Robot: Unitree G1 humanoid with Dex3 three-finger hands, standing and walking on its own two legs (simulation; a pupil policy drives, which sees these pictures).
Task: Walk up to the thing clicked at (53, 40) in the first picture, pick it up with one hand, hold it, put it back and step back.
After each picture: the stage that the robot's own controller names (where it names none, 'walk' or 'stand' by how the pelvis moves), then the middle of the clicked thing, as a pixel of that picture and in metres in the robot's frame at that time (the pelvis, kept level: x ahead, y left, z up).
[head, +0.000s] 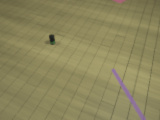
stand; (52, 39) +1.48 +0.37 -0.72
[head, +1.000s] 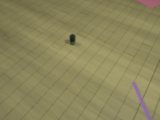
walk; (72, 39) +1.38 +0.20 -0.70
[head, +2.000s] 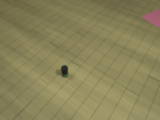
walk; (64, 71) +0.92 +0.20 -0.70
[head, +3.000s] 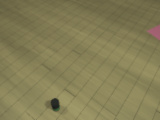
walk; (55, 104) +0.57 +0.22 -0.70
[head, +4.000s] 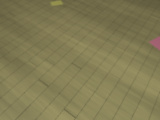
stand; out of the picture +0.39 +0.17 -0.71
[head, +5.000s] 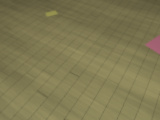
stand; out of the picture +0.35 +0.19 -0.72
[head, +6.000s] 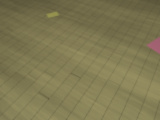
stand; out of the picture +0.34 +0.20 -0.73
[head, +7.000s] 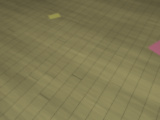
stand; out of the picture +0.34 +0.19 -0.73
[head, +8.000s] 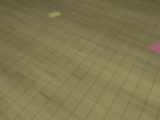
stand; out of the picture +0.33 +0.19 -0.73
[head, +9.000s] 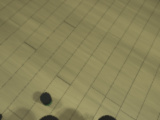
go down; (46, 99) +0.39 +0.18 -0.55
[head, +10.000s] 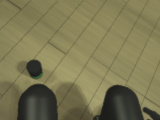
go down; (35, 69) +0.43 +0.21 -0.32
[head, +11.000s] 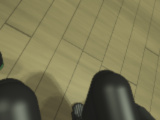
close in; out of the picture +0.42 +0.25 -0.24
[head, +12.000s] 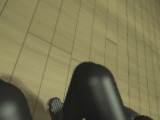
close; out of the picture +0.41 +0.26 -0.22
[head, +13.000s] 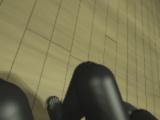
lift; out of the picture +0.39 +0.26 -0.23
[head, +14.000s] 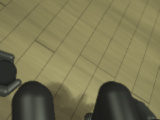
lift; (4, 76) +0.33 +0.26 -0.09
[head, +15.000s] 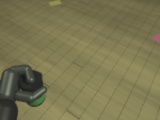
hold; (33, 89) +0.32 +0.17 +0.05
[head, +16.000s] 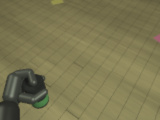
hold; (36, 92) +0.33 +0.17 +0.01
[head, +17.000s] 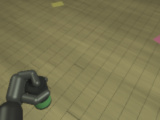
hold; (39, 93) +0.33 +0.16 +0.01
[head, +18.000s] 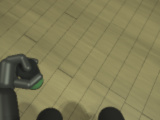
crouch; (31, 75) +0.38 +0.18 -0.07
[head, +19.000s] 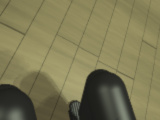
lower; out of the picture +0.43 +0.26 -0.18
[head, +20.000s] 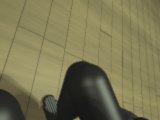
lower; out of the picture +0.43 +0.29 -0.23
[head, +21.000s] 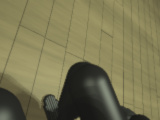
lower; out of the picture +0.42 +0.29 -0.23
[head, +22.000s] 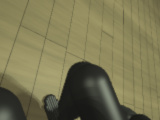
lower; out of the picture +0.43 +0.29 -0.23
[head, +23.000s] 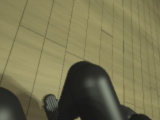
lower; out of the picture +0.42 +0.29 -0.23
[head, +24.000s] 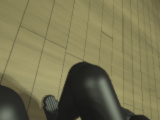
withdraw; out of the picture +0.41 +0.26 -0.23
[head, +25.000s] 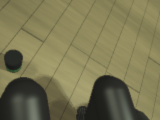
stand; (13, 61) +0.42 +0.22 -0.27
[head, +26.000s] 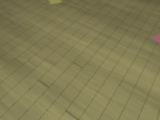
stand; out of the picture +0.36 +0.14 -0.64
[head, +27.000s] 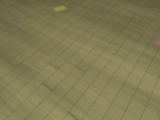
stand; out of the picture +0.39 +0.15 -0.67
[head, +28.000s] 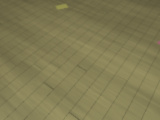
stand; out of the picture +0.37 +0.15 -0.67
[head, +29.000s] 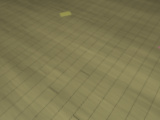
walk; out of the picture +0.40 +0.15 -0.72
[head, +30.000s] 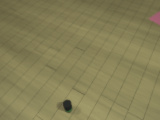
walk; (67, 106) +0.52 +0.16 -0.70
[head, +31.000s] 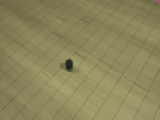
walk; (69, 65) +0.83 +0.13 -0.69
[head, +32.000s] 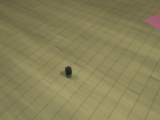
stand; (68, 72) +1.00 +0.15 -0.71
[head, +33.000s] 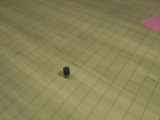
stand; (66, 72) +1.01 +0.16 -0.72
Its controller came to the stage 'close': yes
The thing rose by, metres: 0.71
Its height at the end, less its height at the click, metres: +0.00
